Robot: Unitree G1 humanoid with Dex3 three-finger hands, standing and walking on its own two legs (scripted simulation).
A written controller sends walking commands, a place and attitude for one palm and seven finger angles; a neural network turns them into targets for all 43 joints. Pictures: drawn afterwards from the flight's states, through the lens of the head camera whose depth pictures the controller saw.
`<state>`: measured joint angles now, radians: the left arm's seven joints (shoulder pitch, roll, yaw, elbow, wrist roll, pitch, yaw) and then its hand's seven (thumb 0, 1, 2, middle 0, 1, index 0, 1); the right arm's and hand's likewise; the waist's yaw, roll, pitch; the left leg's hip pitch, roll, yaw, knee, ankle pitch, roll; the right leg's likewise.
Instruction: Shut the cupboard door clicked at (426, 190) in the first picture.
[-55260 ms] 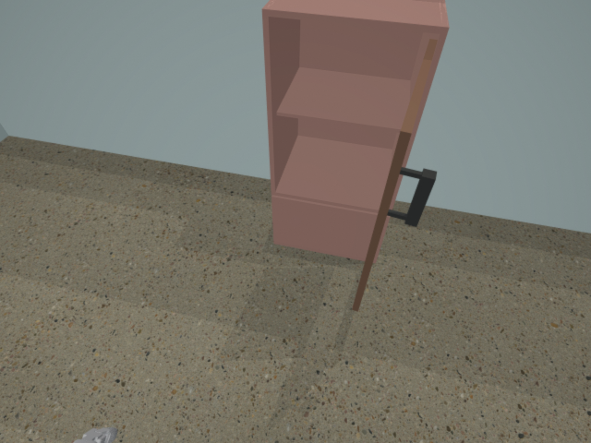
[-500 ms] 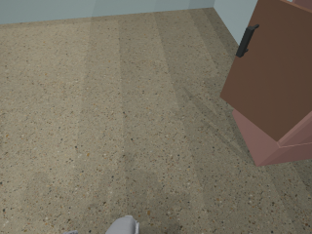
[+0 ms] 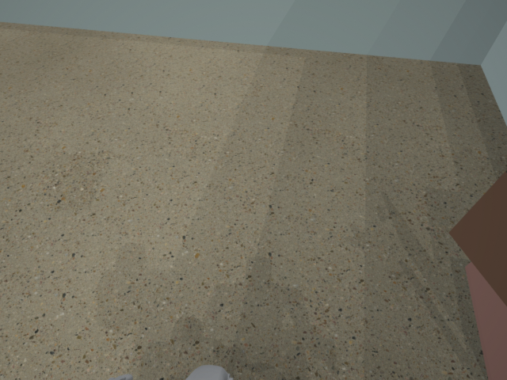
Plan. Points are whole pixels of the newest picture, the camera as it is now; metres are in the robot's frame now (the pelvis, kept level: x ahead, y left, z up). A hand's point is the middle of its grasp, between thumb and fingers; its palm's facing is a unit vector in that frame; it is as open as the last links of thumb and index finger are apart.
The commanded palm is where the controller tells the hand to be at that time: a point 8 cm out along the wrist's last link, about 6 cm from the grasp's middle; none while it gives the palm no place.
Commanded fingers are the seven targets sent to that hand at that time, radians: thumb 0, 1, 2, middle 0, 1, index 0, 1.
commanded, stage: walk to a spot facing it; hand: left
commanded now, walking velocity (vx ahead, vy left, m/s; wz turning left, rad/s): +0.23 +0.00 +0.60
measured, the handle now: out of the picture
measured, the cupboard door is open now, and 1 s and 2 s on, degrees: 29 29 29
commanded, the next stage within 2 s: turn to face it in 0.24 s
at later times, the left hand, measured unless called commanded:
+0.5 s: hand out of the picture +0.12 +0.25 -0.17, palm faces +0.29 -0.93 -0.24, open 7.4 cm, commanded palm none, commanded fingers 0.00 0.90 0.90 -0.20 -0.30 -0.20 -0.30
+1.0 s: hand (143, 317) +0.26 +0.25 -0.18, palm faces +0.01 -0.98 -0.19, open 7.4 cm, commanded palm none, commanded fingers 0.00 0.90 0.90 -0.20 -0.30 -0.20 -0.30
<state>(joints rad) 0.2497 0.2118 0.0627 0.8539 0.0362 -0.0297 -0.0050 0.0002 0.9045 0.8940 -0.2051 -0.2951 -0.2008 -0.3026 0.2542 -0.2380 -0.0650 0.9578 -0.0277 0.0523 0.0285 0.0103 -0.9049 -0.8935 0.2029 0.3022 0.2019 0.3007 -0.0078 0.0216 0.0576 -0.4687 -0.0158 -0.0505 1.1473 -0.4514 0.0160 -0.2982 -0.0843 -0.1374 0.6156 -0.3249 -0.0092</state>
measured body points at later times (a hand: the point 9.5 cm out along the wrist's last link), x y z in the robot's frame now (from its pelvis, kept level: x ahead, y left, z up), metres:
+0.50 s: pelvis +0.13 +0.03 +0.00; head +0.17 +0.07 +0.45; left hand +0.11 +0.30 -0.15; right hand +0.32 -0.16 -0.12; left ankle +0.16 +0.13 -0.73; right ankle +0.17 -0.13 -0.67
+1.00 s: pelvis +0.19 +0.05 +0.00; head +0.24 +0.08 +0.45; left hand +0.26 +0.30 -0.16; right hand +0.25 -0.21 -0.12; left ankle +0.18 +0.16 -0.73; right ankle +0.19 -0.09 -0.69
